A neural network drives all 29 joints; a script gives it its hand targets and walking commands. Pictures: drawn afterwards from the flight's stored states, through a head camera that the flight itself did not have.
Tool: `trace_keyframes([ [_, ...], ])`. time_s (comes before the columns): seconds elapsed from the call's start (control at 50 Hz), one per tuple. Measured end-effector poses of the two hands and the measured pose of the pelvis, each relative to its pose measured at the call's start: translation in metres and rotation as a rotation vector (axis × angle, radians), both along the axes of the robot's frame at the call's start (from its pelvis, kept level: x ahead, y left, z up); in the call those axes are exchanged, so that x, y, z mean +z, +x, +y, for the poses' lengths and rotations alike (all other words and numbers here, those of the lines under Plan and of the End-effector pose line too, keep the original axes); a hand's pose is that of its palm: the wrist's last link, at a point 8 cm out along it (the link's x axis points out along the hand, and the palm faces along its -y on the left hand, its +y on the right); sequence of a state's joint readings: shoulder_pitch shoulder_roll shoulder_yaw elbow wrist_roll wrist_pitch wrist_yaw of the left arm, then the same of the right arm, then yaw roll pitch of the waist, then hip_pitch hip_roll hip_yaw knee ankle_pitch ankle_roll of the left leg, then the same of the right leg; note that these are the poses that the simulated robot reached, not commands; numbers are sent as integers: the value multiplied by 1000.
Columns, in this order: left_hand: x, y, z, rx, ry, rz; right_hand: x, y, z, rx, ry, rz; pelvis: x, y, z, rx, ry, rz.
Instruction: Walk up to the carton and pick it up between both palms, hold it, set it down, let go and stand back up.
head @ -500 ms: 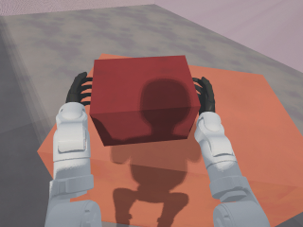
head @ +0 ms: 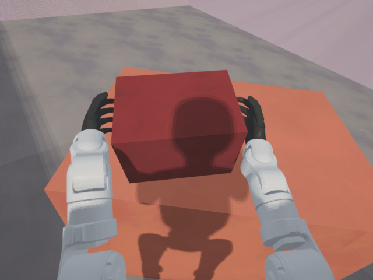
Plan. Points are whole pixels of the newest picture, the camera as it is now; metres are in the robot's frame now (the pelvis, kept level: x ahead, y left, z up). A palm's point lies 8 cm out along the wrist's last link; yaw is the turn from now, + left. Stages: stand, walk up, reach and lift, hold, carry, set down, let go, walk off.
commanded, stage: hold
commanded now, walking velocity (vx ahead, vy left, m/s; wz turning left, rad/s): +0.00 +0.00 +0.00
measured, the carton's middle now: (177, 127) +0.40 +0.00 +0.14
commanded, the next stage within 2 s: none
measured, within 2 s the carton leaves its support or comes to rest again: neither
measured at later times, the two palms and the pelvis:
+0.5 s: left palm (94, 130) +0.35 +0.17 +0.17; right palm (255, 136) +0.35 -0.16 +0.17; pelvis +0.00 +0.00 +0.00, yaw +0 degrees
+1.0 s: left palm (95, 130) +0.35 +0.17 +0.17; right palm (255, 136) +0.34 -0.16 +0.17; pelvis +0.00 +0.00 +0.00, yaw +0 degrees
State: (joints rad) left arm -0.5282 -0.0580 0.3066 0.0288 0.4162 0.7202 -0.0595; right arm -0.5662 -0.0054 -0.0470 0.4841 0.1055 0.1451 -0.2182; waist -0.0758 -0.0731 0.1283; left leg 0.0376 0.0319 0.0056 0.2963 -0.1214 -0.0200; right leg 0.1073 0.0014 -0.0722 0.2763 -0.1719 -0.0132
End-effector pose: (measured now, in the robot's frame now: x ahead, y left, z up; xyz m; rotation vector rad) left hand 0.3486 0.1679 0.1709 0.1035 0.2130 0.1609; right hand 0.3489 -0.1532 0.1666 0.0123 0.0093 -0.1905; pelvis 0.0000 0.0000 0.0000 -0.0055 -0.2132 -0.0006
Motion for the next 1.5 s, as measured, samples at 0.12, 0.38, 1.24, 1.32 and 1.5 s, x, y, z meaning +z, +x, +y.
trace_keyframes([
  [0.12, -3, 2, 0, -2, -13, 9, -1, 1, 0, -7, 1, 8, 0, 2, -1, 4, 0, 3],
  [0.38, 1, 2, -3, 0, 7, 9, -1, 2, -3, -2, 12, 7, 0, 3, -1, 1, 0, 3],
  [1.24, 1, 5, 3, -13, -32, 15, 2, -3, 4, -20, -10, 13, 0, -3, 2, -4, -1, -6],
  [1.32, 2, 4, 9, -11, -31, 3, 4, -3, 9, -17, -7, 3, 0, -3, 4, -2, -3, -8],
  [1.5, -2, 2, 14, -10, -22, 8, 2, -3, 13, -7, -6, 8, 0, -3, 8, 3, -2, -10],
])
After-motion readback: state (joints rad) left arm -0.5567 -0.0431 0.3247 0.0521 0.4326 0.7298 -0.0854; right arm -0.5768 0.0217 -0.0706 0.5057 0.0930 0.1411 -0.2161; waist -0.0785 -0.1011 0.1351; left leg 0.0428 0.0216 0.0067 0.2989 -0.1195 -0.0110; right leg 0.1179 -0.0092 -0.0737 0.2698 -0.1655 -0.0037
